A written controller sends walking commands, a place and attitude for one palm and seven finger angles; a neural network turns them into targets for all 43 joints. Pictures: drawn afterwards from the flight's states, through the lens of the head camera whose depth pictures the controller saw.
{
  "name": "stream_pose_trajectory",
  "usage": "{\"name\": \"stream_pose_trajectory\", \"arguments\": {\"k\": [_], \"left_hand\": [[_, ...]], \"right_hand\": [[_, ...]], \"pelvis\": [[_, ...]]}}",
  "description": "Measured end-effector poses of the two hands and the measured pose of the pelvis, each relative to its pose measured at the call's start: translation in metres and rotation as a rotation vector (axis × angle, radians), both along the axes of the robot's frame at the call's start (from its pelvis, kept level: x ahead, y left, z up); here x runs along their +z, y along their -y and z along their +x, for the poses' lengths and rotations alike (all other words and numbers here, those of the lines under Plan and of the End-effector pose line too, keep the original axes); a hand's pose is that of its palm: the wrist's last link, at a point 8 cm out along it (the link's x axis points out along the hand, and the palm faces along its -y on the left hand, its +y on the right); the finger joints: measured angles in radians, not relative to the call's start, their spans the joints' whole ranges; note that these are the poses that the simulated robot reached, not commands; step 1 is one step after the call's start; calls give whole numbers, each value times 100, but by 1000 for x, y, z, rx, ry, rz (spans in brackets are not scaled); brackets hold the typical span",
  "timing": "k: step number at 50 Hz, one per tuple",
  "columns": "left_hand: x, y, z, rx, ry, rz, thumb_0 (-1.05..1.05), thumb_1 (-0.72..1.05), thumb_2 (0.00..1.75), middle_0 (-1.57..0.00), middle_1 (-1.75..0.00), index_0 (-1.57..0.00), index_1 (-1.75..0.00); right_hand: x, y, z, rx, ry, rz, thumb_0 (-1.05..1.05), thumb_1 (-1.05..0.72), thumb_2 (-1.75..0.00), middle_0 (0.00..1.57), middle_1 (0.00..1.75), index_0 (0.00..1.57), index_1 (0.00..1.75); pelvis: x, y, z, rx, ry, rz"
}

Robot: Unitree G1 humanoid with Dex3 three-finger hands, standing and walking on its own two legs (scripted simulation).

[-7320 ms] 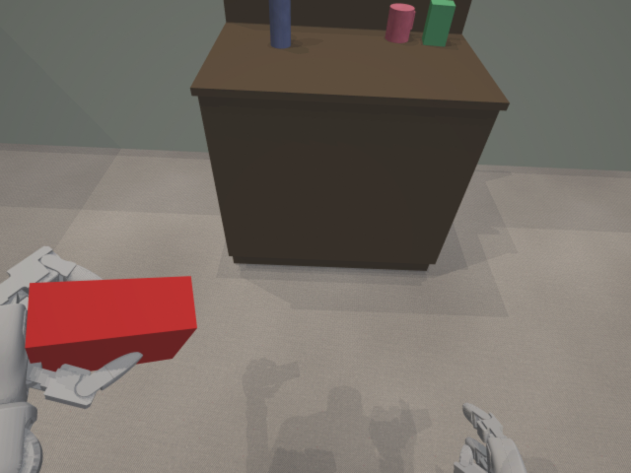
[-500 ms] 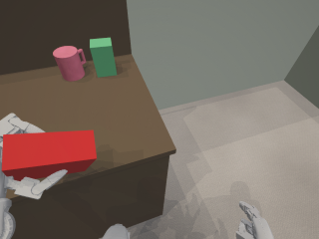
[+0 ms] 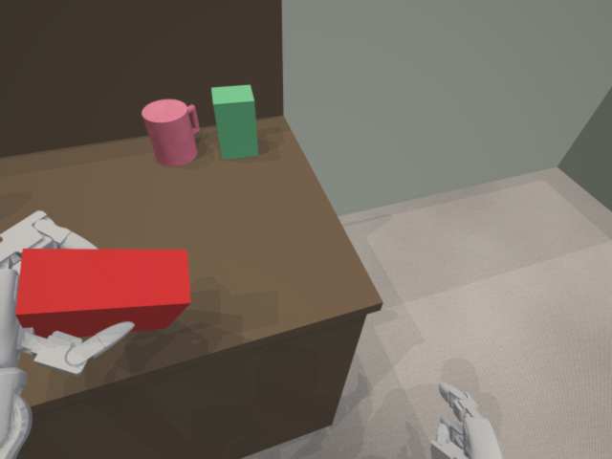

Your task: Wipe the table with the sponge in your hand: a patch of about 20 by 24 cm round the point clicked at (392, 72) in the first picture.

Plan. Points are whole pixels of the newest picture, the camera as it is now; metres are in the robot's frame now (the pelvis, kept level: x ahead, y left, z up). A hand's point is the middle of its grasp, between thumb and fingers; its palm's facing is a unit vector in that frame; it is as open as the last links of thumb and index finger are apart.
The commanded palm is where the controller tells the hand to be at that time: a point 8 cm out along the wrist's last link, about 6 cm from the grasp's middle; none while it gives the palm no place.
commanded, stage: come to a stop and stand still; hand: left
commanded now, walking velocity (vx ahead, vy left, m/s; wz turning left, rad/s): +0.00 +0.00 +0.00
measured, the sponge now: (132, 294) +0.23 +0.20 +0.15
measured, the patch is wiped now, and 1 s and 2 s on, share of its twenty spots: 0.00 0.00 0.00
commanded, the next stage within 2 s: look again from close up in 0.70 s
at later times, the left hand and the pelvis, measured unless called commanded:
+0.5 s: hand (11, 294) +0.22 +0.32 +0.15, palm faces +0.42 -0.83 -0.37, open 9.7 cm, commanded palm +0.15 +0.34 +0.18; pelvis +0.01 +0.05 +0.00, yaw +3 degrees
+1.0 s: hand (8, 309) +0.20 +0.31 +0.16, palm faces +0.41 -0.84 -0.35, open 9.7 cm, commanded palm +0.14 +0.34 +0.18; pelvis +0.00 +0.05 +0.00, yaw +4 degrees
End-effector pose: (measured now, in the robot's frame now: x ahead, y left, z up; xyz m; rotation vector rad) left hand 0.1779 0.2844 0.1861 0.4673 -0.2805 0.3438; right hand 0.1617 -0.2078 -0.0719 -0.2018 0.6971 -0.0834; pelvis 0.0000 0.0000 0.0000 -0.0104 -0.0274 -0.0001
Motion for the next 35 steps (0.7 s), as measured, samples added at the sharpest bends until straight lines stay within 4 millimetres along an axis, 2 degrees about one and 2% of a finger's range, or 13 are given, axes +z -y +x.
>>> {"name": "stream_pose_trajectory", "arguments": {"k": [4, 6, 9, 14, 17, 20, 24, 29, 35], "left_hand": [[33, -32, 14, 39, 128, 133, 0, -45, 100, -80, -133, -78, -133], [38, -43, 16, 65, 159, 127, 0, -45, 100, -80, -133, -78, -133], [24, -43, 12, 38, 134, 80, 0, -45, 100, -80, -133, -78, -133], [-20, -36, 0, -37, 5, -13, 0, -45, 100, -80, -133, -78, -133], [-38, -47, -1, -23, -42, -35, 0, -45, 100, -80, -133, -78, -133], [-43, -63, 2, 16, -47, -41, 0, -45, 100, -80, -133, -78, -133], [-29, -76, 5, 34, 11, -18, 0, -45, 100, -80, -133, -78, -133], [-7, -75, 3, -2, 92, 25, 0, -45, 100, -80, -133, -78, -133], [-8, -78, -1, 3, 62, 17, 0, -45, 100, -80, -133, -78, -133]], "right_hand": [[3, 4, -1, 58, 15, -34, 1, -90, -90, 20, 30, 20, 30], [5, 8, -2, 68, 30, -35, 1, -90, -90, 20, 30, 20, 30], [10, 13, -6, 61, 55, -37, 1, -90, -90, 20, 30, 20, 30], [11, 12, -12, 68, 15, -83, 1, -91, -90, 20, 30, 20, 30], [8, 3, -11, 92, -37, -108, 1, -91, -90, 20, 30, 20, 29], [5, -11, -4, 120, -64, -108, 1, -91, -90, 20, 30, 20, 29], [4, -36, 10, 155, -45, -77, 1, -91, -90, 20, 30, 20, 30], [5, -66, 30, 182, 8, -23, 1, -91, -90, 20, 30, 20, 30], [10, -81, 43, 179, 47, 15, 1, -90, -90, 20, 30, 21, 30]], "pelvis": [[-2, 0, -8, 10, -9, -1], [-2, -3, -8, 1, -24, -3], [-2, -11, -4, -6, -39, -4], [-3, -25, 4, 5, -46, -5], [-3, -32, 5, 24, -44, -7], [-4, -38, 5, 40, -42, -9], [-4, -46, 5, 50, -44, -11], [-4, -54, 5, 47, -51, -7], [-3, -56, 4, 43, -52, -5]]}}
